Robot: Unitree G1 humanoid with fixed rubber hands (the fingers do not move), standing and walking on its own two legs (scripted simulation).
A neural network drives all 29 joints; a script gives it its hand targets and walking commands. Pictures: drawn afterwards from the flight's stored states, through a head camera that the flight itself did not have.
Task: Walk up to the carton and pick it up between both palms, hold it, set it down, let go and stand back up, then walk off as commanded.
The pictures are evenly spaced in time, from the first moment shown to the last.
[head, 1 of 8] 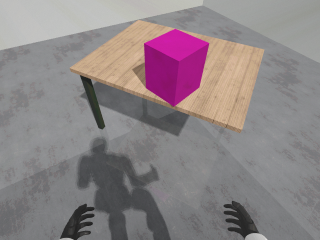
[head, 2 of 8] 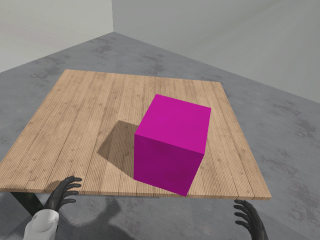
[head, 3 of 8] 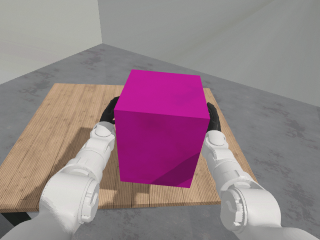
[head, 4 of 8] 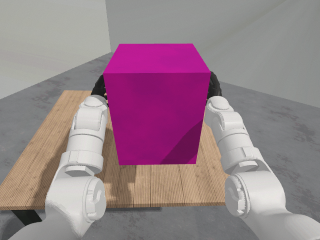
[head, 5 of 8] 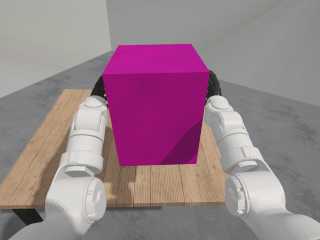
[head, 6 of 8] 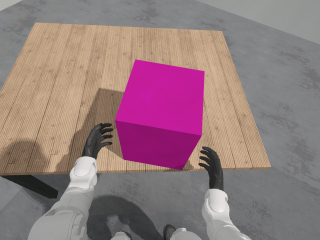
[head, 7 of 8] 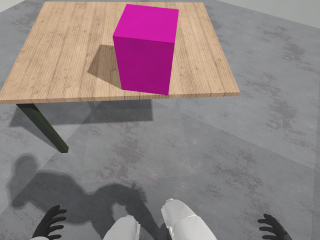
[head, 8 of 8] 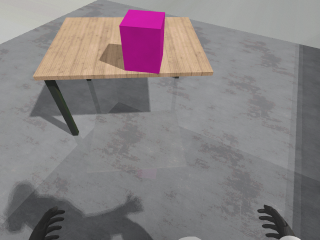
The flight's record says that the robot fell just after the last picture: no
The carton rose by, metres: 0.28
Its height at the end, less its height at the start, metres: +0.00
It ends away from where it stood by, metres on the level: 0.00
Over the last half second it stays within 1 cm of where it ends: yes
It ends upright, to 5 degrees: yes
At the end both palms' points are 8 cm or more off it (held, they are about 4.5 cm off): yes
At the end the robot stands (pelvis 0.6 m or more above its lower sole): yes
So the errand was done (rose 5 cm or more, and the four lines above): yes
